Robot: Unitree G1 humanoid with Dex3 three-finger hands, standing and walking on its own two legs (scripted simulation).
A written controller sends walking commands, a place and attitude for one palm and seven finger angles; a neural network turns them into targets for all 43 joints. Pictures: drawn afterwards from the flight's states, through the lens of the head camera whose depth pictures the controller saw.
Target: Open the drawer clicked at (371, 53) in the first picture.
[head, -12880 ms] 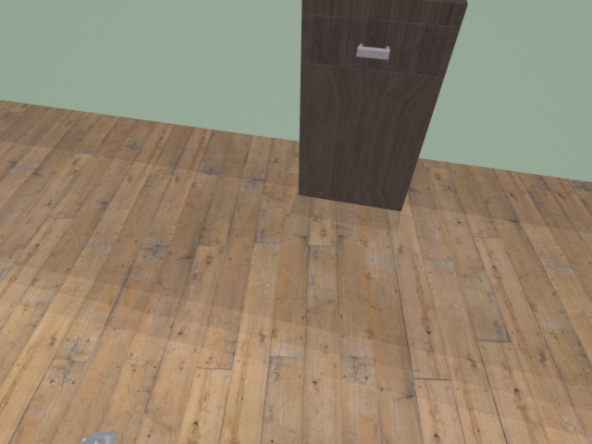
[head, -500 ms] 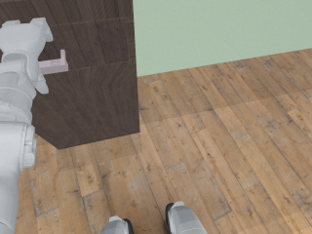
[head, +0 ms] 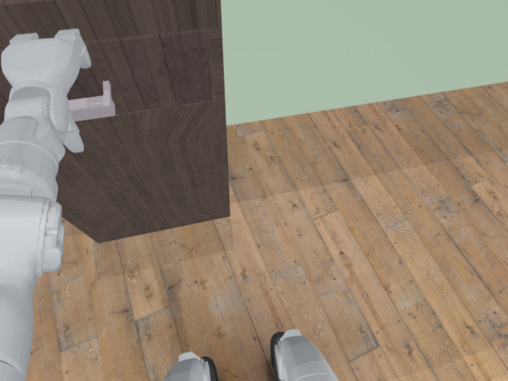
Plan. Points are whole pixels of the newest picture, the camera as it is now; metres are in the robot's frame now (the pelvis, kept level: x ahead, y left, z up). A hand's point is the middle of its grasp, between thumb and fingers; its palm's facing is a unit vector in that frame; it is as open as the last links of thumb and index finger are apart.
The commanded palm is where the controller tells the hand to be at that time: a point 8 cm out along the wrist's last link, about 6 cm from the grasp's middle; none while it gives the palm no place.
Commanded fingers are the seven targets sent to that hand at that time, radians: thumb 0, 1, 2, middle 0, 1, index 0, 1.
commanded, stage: move the hooked fingers above the handle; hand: left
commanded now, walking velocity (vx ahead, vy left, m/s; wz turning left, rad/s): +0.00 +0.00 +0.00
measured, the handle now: (79, 100) +0.60 +0.22 +0.03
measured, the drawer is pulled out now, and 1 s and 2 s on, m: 0.00 0.00 0.00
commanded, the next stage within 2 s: lower the fingers behind the handle in 0.08 s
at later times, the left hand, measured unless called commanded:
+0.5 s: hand (64, 94) +0.56 +0.21 +0.08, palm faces +0.01 +0.01 -1.00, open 13.6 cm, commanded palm +0.55 +0.23 +0.10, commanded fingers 0.00 -0.50 0.30 -0.30 -1.20 -0.30 -1.20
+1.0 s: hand (66, 96) +0.56 +0.21 +0.08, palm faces +0.01 +0.04 -1.00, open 13.8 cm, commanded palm +0.56 +0.23 +0.06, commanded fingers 0.00 -0.50 0.30 -0.30 -1.20 -0.30 -1.20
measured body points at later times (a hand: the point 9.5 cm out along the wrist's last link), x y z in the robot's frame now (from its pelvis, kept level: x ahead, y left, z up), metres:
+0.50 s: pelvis +0.00 +0.00 +0.00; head +0.13 -0.01 +0.43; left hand +0.55 +0.21 +0.14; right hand -0.02 -0.28 -0.12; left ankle +0.02 +0.11 -0.69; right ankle +0.06 -0.14 -0.69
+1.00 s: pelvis -0.02 -0.01 -0.02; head +0.12 -0.01 +0.40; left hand +0.55 +0.21 +0.13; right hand -0.04 -0.29 -0.13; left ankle +0.02 +0.10 -0.69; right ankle +0.06 -0.14 -0.69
